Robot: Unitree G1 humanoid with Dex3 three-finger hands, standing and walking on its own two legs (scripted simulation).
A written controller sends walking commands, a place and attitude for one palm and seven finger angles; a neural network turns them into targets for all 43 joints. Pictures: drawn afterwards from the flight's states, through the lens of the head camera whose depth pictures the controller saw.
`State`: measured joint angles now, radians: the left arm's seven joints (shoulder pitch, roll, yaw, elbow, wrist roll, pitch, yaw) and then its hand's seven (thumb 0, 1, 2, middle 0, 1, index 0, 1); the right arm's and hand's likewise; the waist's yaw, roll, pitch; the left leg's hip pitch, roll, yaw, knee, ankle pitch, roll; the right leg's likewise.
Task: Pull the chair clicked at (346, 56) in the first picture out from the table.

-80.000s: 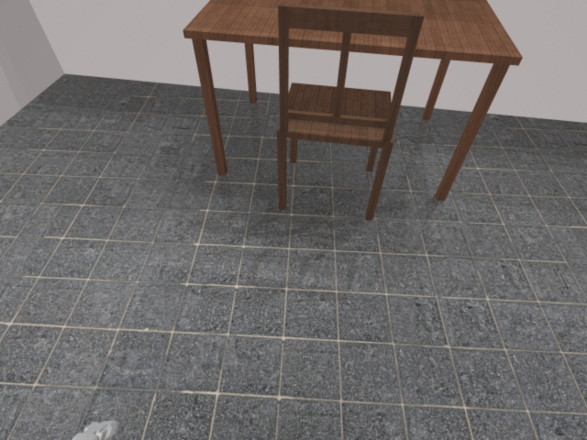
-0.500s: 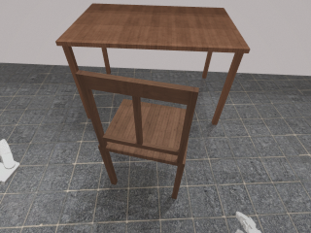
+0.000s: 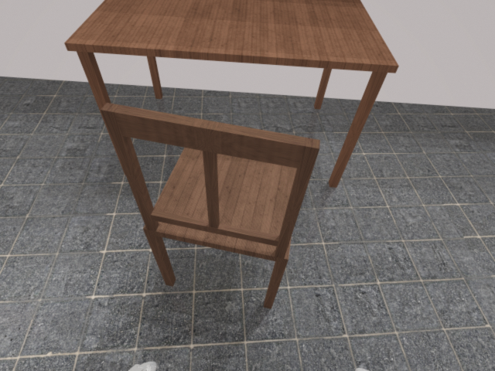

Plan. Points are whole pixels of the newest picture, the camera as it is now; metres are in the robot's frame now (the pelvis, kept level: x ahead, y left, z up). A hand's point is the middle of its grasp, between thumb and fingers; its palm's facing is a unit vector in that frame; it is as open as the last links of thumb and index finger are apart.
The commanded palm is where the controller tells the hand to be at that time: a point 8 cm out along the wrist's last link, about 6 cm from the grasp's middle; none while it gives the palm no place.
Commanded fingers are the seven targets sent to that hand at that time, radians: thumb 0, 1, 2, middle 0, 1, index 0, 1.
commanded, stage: let the arm hang, fingers relaxed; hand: left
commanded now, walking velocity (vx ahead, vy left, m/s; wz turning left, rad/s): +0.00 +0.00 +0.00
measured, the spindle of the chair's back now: (212, 192) +0.51 +0.10 -0.09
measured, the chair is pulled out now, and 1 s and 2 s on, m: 0.44 0.44 0.44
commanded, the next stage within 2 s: look to check the result in 0.84 s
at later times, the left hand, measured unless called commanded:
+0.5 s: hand out of the picture +0.00 +0.18 -0.16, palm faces +0.00 -0.97 -0.23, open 7.4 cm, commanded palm none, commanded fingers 0.00 0.90 0.90 -0.20 -0.30 -0.20 -0.30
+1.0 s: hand out of the picture +0.00 +0.15 -0.17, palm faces +0.02 -0.98 -0.19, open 7.3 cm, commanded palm none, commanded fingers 0.00 0.90 0.90 -0.20 -0.30 -0.20 -0.30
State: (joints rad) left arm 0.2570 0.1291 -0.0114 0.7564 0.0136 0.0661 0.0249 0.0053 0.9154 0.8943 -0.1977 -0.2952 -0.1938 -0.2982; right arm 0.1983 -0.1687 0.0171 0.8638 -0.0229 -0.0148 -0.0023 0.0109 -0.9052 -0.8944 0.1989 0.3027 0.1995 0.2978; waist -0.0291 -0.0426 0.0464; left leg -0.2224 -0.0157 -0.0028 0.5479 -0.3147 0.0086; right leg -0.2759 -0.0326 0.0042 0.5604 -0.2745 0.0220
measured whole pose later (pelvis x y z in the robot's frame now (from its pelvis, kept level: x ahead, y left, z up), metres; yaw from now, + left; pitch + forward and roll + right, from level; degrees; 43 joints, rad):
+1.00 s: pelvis +0.00 -0.02 +0.01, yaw -1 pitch -1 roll +0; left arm 0.30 0.15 -0.01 1.04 0.01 0.02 0.04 0.01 0.92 0.89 -0.20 -0.30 -0.20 -0.30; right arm 0.33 -0.12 0.00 1.06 -0.01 0.00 -0.03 0.01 -0.91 -0.89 0.20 0.30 0.20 0.30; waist 0.00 0.00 0.06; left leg -0.18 0.02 -0.01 0.47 -0.27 -0.01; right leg -0.23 0.00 0.00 0.46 -0.22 0.00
